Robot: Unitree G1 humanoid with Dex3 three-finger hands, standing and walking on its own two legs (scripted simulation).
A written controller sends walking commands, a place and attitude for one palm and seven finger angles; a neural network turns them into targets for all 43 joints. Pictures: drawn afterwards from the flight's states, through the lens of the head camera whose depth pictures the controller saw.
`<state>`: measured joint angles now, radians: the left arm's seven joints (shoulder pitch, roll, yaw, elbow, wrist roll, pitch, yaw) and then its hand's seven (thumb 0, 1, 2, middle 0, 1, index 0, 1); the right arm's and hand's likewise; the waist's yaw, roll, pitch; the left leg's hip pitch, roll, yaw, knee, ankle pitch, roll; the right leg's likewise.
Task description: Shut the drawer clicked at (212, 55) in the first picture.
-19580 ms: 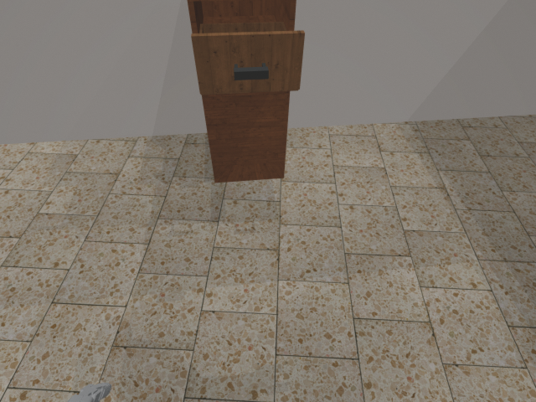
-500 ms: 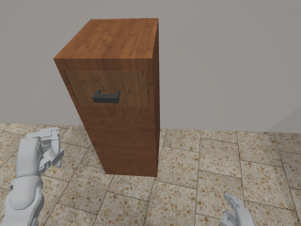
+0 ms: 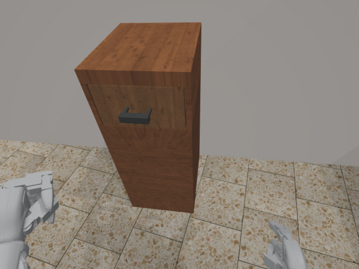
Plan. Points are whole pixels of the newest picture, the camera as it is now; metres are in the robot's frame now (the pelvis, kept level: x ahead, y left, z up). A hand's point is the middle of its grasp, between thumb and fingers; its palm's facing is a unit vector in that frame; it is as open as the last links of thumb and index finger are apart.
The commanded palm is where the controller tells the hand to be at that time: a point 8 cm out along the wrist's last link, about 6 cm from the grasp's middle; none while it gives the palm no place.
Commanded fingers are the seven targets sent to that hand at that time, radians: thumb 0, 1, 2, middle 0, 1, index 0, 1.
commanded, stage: step back with the hand held close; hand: left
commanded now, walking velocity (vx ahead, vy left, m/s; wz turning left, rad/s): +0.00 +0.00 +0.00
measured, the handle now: (136, 114) +0.59 +0.23 +0.01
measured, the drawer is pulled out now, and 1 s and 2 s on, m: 0.00 0.00 0.00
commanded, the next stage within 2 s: stop stepping back and stand still in 1.08 s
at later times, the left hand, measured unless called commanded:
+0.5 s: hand (35, 212) +0.16 +0.26 +0.15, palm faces +0.24 -0.82 -0.51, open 3.2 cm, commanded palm +0.10 +0.30 +0.17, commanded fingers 0.00 0.90 0.90 -1.40 -1.60 -1.40 -1.60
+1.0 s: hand out of the picture +0.04 +0.30 +0.16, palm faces +0.44 -0.80 -0.41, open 3.2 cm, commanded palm -0.04 +0.33 +0.17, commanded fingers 0.00 0.90 0.90 -1.40 -1.60 -1.40 -1.60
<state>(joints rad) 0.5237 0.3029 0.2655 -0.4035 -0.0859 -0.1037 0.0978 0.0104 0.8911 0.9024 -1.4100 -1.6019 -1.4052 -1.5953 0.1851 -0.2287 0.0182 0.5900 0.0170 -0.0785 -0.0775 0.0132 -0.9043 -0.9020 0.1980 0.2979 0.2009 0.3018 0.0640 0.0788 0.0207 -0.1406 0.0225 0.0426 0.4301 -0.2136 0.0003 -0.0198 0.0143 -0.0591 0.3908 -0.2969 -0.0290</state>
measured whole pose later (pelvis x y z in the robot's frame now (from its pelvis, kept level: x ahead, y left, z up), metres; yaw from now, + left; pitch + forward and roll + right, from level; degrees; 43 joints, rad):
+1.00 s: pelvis -0.15 +0.05 -0.02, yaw +3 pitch -1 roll -3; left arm 0.53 0.38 0.37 -0.59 -0.02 -0.23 0.16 0.01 0.89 0.90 -1.41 -1.60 -1.41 -1.60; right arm 0.20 -0.20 -0.01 0.59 -0.01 -0.06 -0.08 0.01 -0.90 -0.90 0.20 0.30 0.20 0.30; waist 0.00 0.01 0.06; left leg -0.44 -0.01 -0.01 0.62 -0.15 0.05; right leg -0.48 0.06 0.04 0.86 -0.38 0.01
